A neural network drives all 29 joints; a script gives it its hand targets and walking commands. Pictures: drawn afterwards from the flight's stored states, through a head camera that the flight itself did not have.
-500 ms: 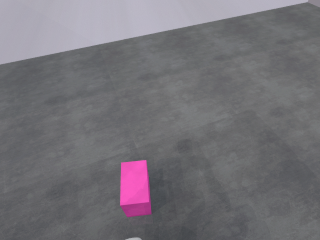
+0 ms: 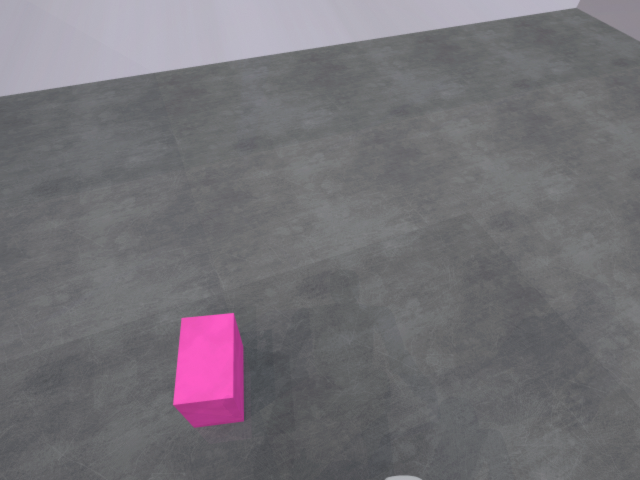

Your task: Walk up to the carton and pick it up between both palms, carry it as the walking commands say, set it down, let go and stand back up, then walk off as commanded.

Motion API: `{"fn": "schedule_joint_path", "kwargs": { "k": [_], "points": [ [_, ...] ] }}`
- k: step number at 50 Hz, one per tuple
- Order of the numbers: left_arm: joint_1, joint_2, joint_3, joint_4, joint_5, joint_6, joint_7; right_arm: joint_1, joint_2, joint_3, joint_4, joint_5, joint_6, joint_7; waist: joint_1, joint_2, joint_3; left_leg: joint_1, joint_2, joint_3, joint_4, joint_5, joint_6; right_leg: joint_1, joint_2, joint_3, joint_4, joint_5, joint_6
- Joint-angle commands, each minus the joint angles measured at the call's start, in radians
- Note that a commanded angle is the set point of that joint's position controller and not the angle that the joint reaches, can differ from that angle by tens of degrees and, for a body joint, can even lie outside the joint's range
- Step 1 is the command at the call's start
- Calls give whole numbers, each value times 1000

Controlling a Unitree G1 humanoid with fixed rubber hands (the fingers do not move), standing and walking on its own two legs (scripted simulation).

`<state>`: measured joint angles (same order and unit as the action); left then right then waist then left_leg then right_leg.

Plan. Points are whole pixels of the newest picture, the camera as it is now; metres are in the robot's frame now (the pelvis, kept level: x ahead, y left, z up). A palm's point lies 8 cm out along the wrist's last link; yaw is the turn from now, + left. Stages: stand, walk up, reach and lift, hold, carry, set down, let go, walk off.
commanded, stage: walk off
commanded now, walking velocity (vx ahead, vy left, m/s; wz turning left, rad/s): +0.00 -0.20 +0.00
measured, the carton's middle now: (213, 371) +0.49 +0.28 -0.66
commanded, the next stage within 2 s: stand in 1.16 s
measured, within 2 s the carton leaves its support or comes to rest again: neither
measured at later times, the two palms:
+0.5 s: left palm out of the picture +0.03 +0.09 -0.15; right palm out of the picture +0.08 -0.41 -0.13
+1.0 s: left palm out of the picture +0.11 -0.01 -0.13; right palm out of the picture +0.00 -0.55 -0.14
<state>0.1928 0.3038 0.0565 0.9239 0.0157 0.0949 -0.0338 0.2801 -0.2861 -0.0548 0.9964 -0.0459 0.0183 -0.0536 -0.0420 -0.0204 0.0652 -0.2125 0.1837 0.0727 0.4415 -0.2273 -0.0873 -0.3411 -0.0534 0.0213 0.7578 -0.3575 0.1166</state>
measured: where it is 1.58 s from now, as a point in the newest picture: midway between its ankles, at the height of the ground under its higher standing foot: outside the picture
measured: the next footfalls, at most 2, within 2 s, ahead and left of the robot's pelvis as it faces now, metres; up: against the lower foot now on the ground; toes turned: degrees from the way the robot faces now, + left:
right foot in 0.06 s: +0.04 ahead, -0.17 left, +0.00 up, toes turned -4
left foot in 0.62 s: +0.03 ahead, -0.06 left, +0.00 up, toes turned +9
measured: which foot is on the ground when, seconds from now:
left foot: down 0.00-0.06, up 0.08-0.60, down 0.62-1.00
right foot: up 0.00-0.04, down 0.06-0.62, up 0.64-0.98, down 1.00-1.00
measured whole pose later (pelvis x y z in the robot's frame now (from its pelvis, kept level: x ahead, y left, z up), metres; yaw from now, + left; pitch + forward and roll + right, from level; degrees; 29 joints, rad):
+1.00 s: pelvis +0.01 -0.26 -0.01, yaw +0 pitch +1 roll -1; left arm 0.15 0.26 0.05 0.87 0.03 0.07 -0.04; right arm 0.29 -0.29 -0.07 0.97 -0.04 0.02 -0.05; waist -0.06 0.02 0.08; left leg -0.27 0.21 0.07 0.55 -0.29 -0.11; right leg -0.27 -0.04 -0.03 0.51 -0.26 0.08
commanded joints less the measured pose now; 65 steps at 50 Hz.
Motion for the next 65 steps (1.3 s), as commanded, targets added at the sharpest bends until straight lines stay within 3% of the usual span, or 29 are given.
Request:
{"fn": "schedule_joint_path", "kwargs": {
  "k": [1,2,3,4,5,7,9,17,23,27,28,29,30,31,32,34,36,39,43,45,47,48,49,51,52,54,59,62,65],
  "points": [
    [202,137,40,20,22,-39,28,76,-143,-39,-38,-6,14,4,59,-18,-82,-149,11,4,259,-8,112,364,-58,-17,-511,232,-50],
    [216,264,61,9,34,-50,30,56,-36,-11,-69,-13,26,2,79,-445,-90,-338,-159,26,546,-480,64,366,-276,252,-493,557,-111],
    [158,193,34,-27,45,-57,36,28,-32,-13,-78,10,46,-9,81,-319,-77,-345,-157,-80,725,-458,76,250,-269,206,-473,544,-201],
    [112,179,38,-38,29,-54,38,16,-54,-20,-71,11,54,-11,75,-221,-62,-316,-143,-125,763,-385,90,149,-243,131,-475,451,-231],
    [33,141,30,-50,6,-52,31,-4,-91,-30,-48,20,61,-10,68,-229,-32,-297,-129,-148,738,-285,100,98,-175,58,-475,327,-198],
    [-43,75,3,-76,2,-46,31,17,-129,-43,-33,21,64,-3,22,-208,-26,-308,-136,-87,791,-236,99,148,-120,-19,-441,469,-192],
    [6,56,0,-79,7,-51,44,39,-131,-46,-33,14,60,-2,31,-172,-61,-332,-146,-55,810,-180,89,208,-133,0,-435,558,-180],
    [118,24,-17,-46,17,-51,70,-55,-42,-8,-63,30,54,-14,83,-121,-59,-325,-132,10,505,-232,73,349,-166,122,-458,588,-259],
    [120,54,-1,-27,23,-41,70,-4,-28,1,-37,39,50,-34,60,37,-72,-209,-135,18,346,-236,103,325,-146,109,-434,627,-244],
    [71,60,-1,-28,29,-37,60,67,-29,-4,-21,38,41,-45,-2,38,-51,-38,-104,0,171,-145,140,173,-120,103,-386,624,-209],
    [46,62,6,-42,22,-39,55,142,-35,-7,-3,35,36,-46,-45,62,-80,80,-65,-17,51,-37,154,102,-83,54,-305,620,-173],
    [16,62,9,-61,11,-43,49,229,-94,-26,18,17,28,-55,-92,201,-91,203,103,-196,-115,50,222,-49,-1,-24,-106,468,-116],
    [39,36,12,-75,22,-37,43,188,-163,-37,3,9,33,-58,-59,404,-18,181,377,-540,-200,304,360,-272,142,-81,271,-199,-66],
    [36,50,25,-56,40,-25,41,132,-161,-32,-10,11,36,-61,-16,181,8,41,367,-469,-181,318,385,-201,95,88,457,-204,-109],
    [86,27,21,-55,38,-21,28,34,-141,-29,-46,14,27,-56,43,163,7,-27,344,-409,-193,247,394,-171,71,122,542,-147,-114],
    [53,60,35,-61,33,-22,8,-61,-94,-17,-82,15,7,-36,55,97,50,-138,235,-261,-208,114,324,-150,67,138,510,-37,-92],
    [66,22,24,-47,23,-23,5,-55,-74,-10,-77,11,-3,-34,54,60,40,-72,123,-144,-165,164,247,-159,79,74,383,30,-68],
    [34,-52,7,-73,14,-18,-5,49,-121,-29,-38,7,-16,-31,24,153,-18,69,112,-69,-112,398,226,-178,84,2,244,29,-23],
    [-36,-30,-5,-111,-4,-24,-16,73,-176,-57,-39,-1,-9,-9,-28,315,-62,37,70,-35,-90,261,176,-7,57,-89,-81,-33,2],
    [-18,-6,4,-104,5,-28,-6,85,-195,-63,-33,0,0,-4,-38,331,-72,46,80,-33,-34,281,169,67,64,-126,-250,2,-9],
    [104,64,29,-49,16,-39,11,74,-167,-57,-49,9,5,3,27,171,-81,-82,52,-19,114,193,121,279,55,-123,-423,177,-36],
    [171,143,51,-37,24,-48,13,80,-117,-44,-72,2,8,8,65,-66,-130,-196,-42,54,298,-54,78,390,-105,39,-497,336,-69],
    [186,228,63,-43,32,-57,23,40,-41,-26,-103,3,19,5,91,-363,-132,-354,-171,38,561,-471,52,389,-278,246,-461,667,-164],
    [130,150,42,-49,37,-62,30,32,-22,-21,-93,20,42,-10,94,-236,-95,-342,-114,-74,764,-399,83,207,-256,125,-432,589,-285],
    [41,106,34,-65,14,-57,23,28,-60,-29,-79,25,49,-7,63,-207,-59,-330,-97,-90,748,-315,90,162,-182,48,-437,496,-262],
    [-16,56,10,-97,14,-53,28,31,-81,-46,-69,26,56,1,36,-182,-58,-342,-117,-56,781,-260,93,200,-137,-8,-408,604,-228],
    [65,20,-2,-68,11,-62,49,3,-53,-30,-93,20,45,6,48,-141,-59,-309,-123,5,638,-195,77,213,-137,59,-445,554,-281],
    [93,20,-6,-48,12,-81,72,-14,-2,-9,-105,20,39,5,51,-79,-57,-272,-117,-11,477,-212,77,241,-207,149,-456,532,-328],
    [94,21,-9,-27,12,-88,75,-49,-12,-3,-119,24,34,5,51,-62,-68,-178,-126,-18,338,-228,86,235,-222,167,-458,570,-323]
  ]
}}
